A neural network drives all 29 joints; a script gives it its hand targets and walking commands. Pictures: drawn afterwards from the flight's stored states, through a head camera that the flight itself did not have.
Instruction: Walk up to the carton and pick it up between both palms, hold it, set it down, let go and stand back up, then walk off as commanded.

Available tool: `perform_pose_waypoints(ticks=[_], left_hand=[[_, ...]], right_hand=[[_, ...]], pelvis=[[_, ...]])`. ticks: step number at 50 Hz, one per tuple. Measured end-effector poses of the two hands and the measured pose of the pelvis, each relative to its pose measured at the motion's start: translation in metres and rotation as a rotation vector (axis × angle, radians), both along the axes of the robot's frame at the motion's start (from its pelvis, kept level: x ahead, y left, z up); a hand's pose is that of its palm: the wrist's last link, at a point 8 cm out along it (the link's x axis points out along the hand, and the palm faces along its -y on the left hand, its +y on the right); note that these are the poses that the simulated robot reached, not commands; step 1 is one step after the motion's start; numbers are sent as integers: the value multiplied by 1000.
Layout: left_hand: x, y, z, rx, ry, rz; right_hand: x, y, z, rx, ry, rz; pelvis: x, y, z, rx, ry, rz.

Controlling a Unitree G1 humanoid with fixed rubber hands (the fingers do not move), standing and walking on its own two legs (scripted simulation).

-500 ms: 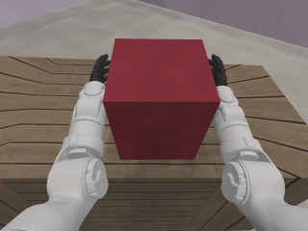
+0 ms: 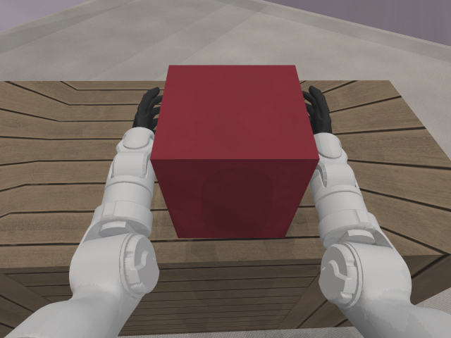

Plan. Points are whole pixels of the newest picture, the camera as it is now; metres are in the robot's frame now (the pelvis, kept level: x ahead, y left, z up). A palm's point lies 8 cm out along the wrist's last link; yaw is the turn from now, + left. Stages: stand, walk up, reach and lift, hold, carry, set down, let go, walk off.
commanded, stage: set down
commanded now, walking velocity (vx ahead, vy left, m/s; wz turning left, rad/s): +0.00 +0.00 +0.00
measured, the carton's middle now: (231, 158) +0.40 -0.03 +0.10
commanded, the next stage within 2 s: none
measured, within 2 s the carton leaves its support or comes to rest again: rests again in 1.00 s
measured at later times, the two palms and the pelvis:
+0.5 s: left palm (151, 134) +0.45 +0.11 +0.13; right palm (317, 134) +0.42 -0.19 +0.13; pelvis +0.01 +0.00 +0.00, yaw -2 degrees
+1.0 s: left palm (150, 147) +0.45 +0.11 +0.10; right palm (313, 144) +0.41 -0.19 +0.12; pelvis +0.01 +0.01 +0.00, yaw -4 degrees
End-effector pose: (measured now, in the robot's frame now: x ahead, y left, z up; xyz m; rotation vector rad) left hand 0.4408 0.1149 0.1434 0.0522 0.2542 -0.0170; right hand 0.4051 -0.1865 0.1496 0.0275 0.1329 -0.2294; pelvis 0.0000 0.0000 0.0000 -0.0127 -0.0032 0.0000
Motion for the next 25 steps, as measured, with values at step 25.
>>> perform_pose_waypoints(ticks=[25], left_hand=[[13, -6, -18, 16, 40, -5]], right_hand=[[11, -7, -15, -26, 27, 20]], pelvis=[[7, -3, -1, -5, 44, -42]])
